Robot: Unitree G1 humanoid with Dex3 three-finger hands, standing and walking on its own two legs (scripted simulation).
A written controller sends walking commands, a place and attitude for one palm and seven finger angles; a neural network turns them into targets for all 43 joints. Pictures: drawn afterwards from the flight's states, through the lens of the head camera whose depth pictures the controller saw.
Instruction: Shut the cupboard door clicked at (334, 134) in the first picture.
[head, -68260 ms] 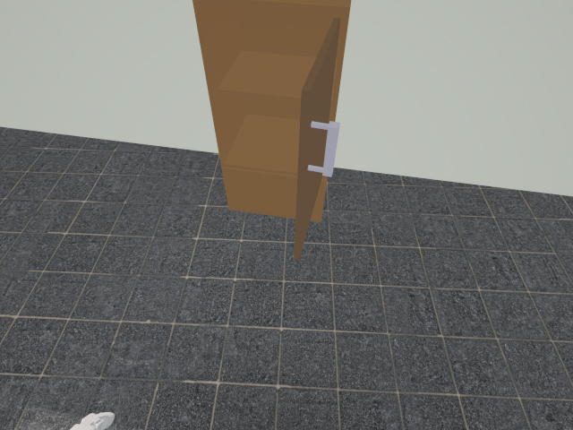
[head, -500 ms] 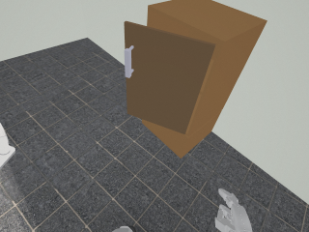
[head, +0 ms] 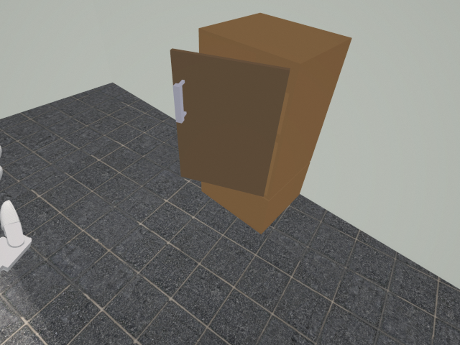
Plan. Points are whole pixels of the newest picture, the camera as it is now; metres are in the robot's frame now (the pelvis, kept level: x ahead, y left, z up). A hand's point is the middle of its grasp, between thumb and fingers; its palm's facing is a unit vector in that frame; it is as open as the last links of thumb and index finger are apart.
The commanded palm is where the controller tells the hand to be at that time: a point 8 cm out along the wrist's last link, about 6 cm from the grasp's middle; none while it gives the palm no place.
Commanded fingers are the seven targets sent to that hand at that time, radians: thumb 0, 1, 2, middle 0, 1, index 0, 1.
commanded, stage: stop stepping back and stand still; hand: left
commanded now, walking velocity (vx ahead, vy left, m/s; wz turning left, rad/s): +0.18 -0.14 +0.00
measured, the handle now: (181, 101) +0.93 +0.24 -0.04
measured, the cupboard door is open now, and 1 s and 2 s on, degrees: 25 25 25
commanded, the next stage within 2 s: let the arm hang, fingers relaxed in 0.34 s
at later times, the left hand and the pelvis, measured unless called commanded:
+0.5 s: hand (32, 267) +0.18 +0.29 +0.12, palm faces +0.42 -0.77 -0.48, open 7.4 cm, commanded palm none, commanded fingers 0.00 0.90 0.90 -0.20 -0.30 -0.20 -0.30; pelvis -0.02 +0.01 +0.00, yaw +4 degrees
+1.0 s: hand out of the picture -0.07 +0.25 -0.16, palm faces +0.06 -0.97 -0.21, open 7.3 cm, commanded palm none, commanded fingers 0.00 0.90 0.90 -0.20 -0.30 -0.20 -0.30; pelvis -0.02 +0.06 +0.02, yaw +2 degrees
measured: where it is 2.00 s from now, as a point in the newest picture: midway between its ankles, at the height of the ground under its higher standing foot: outside the picture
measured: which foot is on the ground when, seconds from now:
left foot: down 0.00-0.20, up 0.22-0.46, down 0.48-1.00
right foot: down 0.00-0.02, up 0.04-0.18, down 0.20-1.00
